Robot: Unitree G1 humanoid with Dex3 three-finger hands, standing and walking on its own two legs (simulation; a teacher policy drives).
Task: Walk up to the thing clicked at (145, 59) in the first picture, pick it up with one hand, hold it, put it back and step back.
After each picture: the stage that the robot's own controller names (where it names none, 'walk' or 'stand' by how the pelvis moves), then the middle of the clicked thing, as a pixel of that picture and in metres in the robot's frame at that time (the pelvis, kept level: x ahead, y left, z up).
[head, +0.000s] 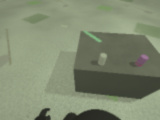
stand; (141, 60) +0.66 -0.49 -0.09
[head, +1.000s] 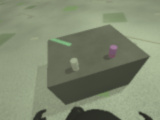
walk; (112, 51) +0.68 -0.14 -0.06
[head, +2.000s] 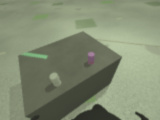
walk; (91, 58) +0.61 +0.00 -0.07
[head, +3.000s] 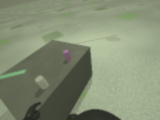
walk; (67, 55) +0.71 +0.27 -0.04
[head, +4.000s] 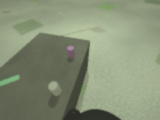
stand; (71, 52) +0.64 +0.21 -0.08
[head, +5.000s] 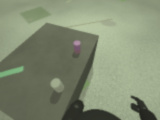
stand; (77, 47) +0.62 +0.21 -0.07
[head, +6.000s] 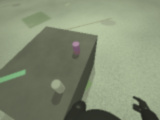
stand; (76, 48) +0.62 +0.22 -0.07
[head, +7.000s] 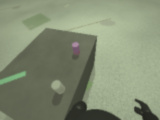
stand; (76, 48) +0.62 +0.22 -0.07
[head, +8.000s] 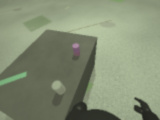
stand; (76, 49) +0.62 +0.22 -0.07
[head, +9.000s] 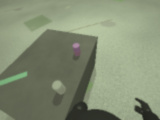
stand; (76, 49) +0.62 +0.21 -0.07
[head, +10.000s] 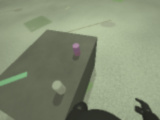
stand; (76, 49) +0.62 +0.21 -0.07
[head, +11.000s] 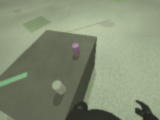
stand; (76, 49) +0.62 +0.22 -0.07
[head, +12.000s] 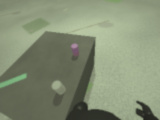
stand; (75, 50) +0.62 +0.23 -0.07
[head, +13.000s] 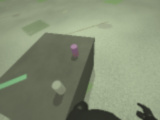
stand; (74, 50) +0.63 +0.23 -0.06
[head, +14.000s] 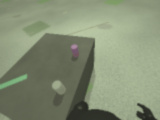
stand; (75, 50) +0.63 +0.23 -0.06
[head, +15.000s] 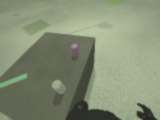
stand; (75, 50) +0.63 +0.23 -0.06
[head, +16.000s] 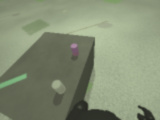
stand; (74, 50) +0.63 +0.23 -0.06
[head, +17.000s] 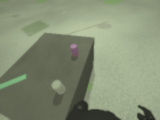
stand; (74, 50) +0.63 +0.23 -0.06
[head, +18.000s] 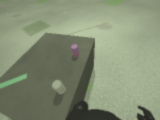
stand; (75, 50) +0.63 +0.23 -0.06
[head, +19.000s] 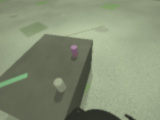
stand; (74, 51) +0.66 +0.24 -0.08
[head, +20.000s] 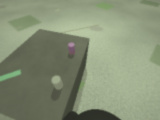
stand; (71, 48) +0.68 +0.24 -0.09
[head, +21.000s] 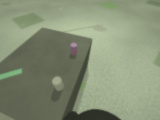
stand; (73, 49) +0.66 +0.22 -0.09
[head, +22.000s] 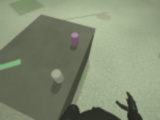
rise first; (74, 39) +0.67 +0.24 -0.08
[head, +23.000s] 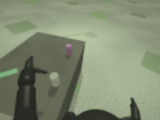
go down; (68, 49) +0.71 +0.26 -0.07
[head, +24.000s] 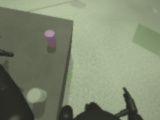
go down; (51, 39) +0.60 +0.26 -0.04
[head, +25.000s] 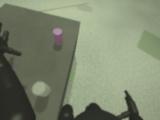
approach; (58, 37) +0.62 +0.23 -0.03
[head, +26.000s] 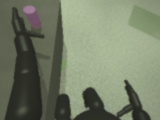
close in; (33, 18) +0.70 +0.25 +0.03
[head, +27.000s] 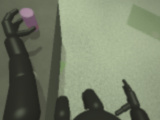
close; (30, 20) +0.67 +0.26 +0.03
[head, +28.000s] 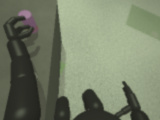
close; (29, 22) +0.67 +0.26 +0.02
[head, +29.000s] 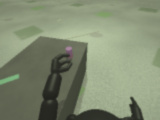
lift; (69, 52) +0.67 +0.25 -0.05
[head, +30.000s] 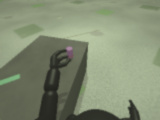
close; (69, 52) +0.67 +0.24 -0.07
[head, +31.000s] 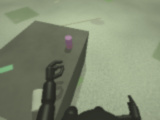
close; (68, 42) +0.68 +0.23 -0.04
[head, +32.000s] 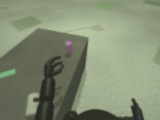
go down; (68, 47) +0.67 +0.24 -0.05
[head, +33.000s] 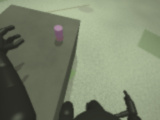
go down; (59, 33) +0.68 +0.23 -0.03
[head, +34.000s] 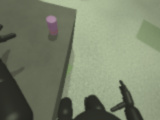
close in; (52, 26) +0.67 +0.23 -0.01
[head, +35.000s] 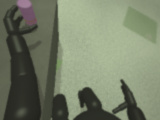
close; (28, 13) +0.69 +0.26 +0.03
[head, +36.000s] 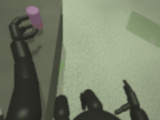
lift; (35, 18) +0.68 +0.26 +0.02
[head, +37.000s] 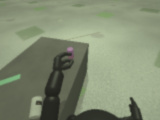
lift; (70, 53) +0.67 +0.24 -0.06
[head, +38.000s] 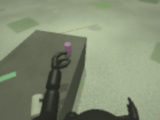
hold; (68, 48) +0.68 +0.24 -0.06
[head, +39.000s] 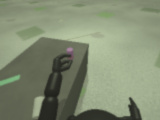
stand; (70, 53) +0.66 +0.24 -0.06
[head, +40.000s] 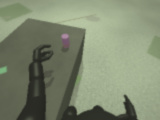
hold; (65, 41) +0.68 +0.23 -0.04
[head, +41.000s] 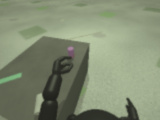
close; (71, 52) +0.68 +0.24 -0.06
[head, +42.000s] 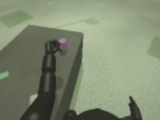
crouch; (63, 45) +0.67 +0.25 -0.06
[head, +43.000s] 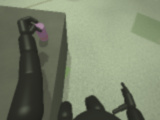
lower; (41, 32) +0.66 +0.26 -0.02
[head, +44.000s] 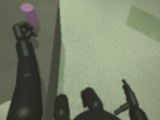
lower; (31, 16) +0.70 +0.26 +0.03
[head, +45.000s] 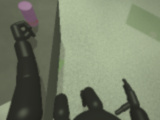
lower; (29, 15) +0.69 +0.26 +0.03
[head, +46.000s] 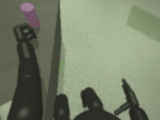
lower; (31, 16) +0.69 +0.26 +0.03
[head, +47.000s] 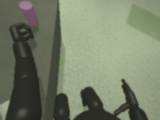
rest; (30, 14) +0.70 +0.26 +0.03
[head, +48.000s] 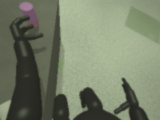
open; (30, 15) +0.69 +0.26 +0.03
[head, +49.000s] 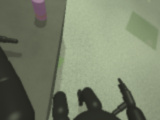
sink last; (39, 8) +0.70 +0.25 +0.03
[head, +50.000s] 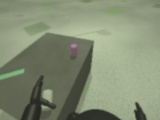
sink last; (74, 50) +0.67 +0.24 -0.04
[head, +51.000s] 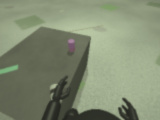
stand; (71, 45) +0.69 +0.24 -0.03
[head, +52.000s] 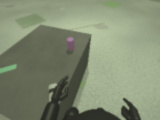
stand; (70, 44) +0.68 +0.25 -0.02
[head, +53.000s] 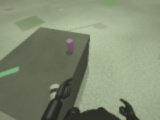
stand; (70, 45) +0.69 +0.24 -0.04
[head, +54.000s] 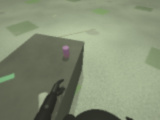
stand; (66, 51) +0.67 +0.27 -0.08
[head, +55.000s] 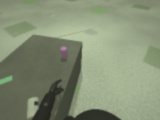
stand; (64, 52) +0.66 +0.28 -0.09
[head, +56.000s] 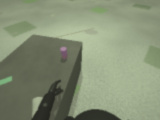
stand; (64, 52) +0.65 +0.29 -0.09
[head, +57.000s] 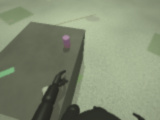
walk; (66, 41) +0.70 +0.24 -0.08
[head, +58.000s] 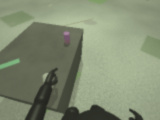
walk; (66, 37) +0.82 +0.25 -0.07
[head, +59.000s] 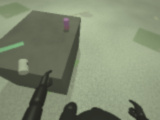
walk; (66, 24) +1.01 +0.31 -0.07
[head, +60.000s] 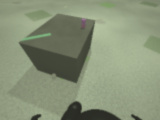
stand; (83, 23) +1.28 +0.26 -0.08
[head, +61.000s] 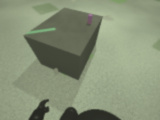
stand; (89, 19) +1.29 +0.10 -0.07
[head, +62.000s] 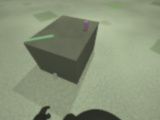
stand; (86, 25) +1.28 +0.12 -0.10
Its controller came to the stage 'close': yes
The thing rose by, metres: 0.00
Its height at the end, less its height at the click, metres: +0.00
